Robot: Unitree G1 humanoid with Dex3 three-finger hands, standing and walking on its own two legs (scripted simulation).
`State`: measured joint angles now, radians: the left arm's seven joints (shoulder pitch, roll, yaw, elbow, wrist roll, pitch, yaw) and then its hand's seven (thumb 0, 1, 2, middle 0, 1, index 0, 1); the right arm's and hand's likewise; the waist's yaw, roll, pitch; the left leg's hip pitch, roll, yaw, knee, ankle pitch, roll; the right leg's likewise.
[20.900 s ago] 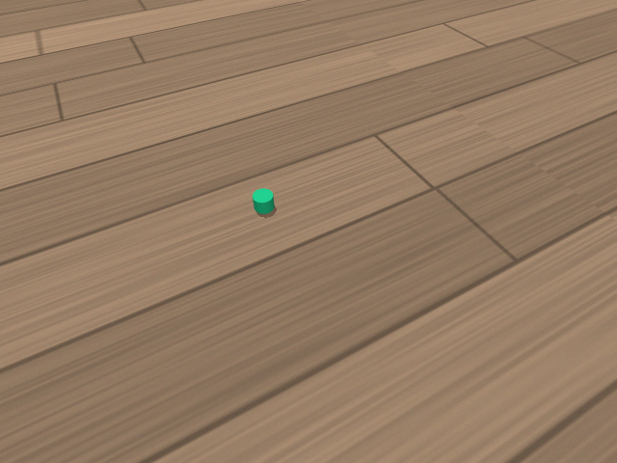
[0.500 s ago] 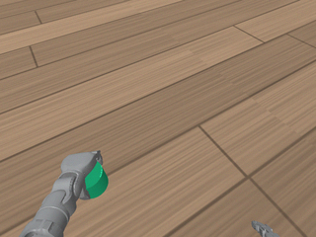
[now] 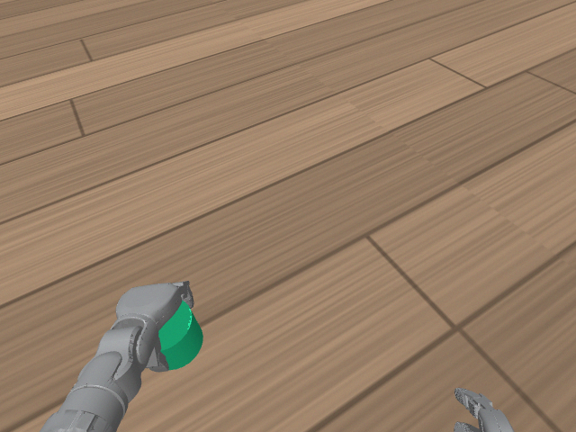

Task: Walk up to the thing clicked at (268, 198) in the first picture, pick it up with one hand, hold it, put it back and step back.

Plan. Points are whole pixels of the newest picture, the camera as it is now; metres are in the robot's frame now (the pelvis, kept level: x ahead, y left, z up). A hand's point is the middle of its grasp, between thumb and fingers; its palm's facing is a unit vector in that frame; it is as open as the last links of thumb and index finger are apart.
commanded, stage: hold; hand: left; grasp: from above
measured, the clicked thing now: (169, 333) +0.30 +0.22 -0.08
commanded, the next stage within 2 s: crouch in 0.98 s
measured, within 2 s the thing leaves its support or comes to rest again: neither
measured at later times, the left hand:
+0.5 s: hand (156, 339) +0.27 +0.22 -0.03, palm faces -0.46 -0.07 -0.88, open 11.7 cm
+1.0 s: hand (154, 333) +0.28 +0.22 -0.04, palm faces -0.47 -0.06 -0.88, open 11.7 cm
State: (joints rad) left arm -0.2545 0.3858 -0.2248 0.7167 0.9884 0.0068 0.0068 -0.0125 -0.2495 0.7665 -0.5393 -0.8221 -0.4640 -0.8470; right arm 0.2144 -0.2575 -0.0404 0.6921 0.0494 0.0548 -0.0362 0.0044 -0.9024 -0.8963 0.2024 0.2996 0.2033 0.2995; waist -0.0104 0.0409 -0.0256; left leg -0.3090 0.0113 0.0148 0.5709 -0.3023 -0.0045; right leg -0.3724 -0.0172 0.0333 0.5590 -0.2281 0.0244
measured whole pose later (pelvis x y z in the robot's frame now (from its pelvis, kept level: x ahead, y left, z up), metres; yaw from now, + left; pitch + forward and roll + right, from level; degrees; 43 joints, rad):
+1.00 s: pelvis +0.00 +0.00 +0.01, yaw +0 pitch +0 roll +0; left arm -0.22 0.41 -0.22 0.63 0.98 -0.02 -0.05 -0.01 -0.25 0.76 -0.55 -0.82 -0.47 -0.84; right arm 0.18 -0.25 -0.03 0.69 0.06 0.06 -0.06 0.01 -0.91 -0.90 0.20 0.30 0.20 0.30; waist 0.01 0.04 0.00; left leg -0.23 0.01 0.01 0.49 -0.27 -0.01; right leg -0.30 -0.02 0.03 0.49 -0.20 0.02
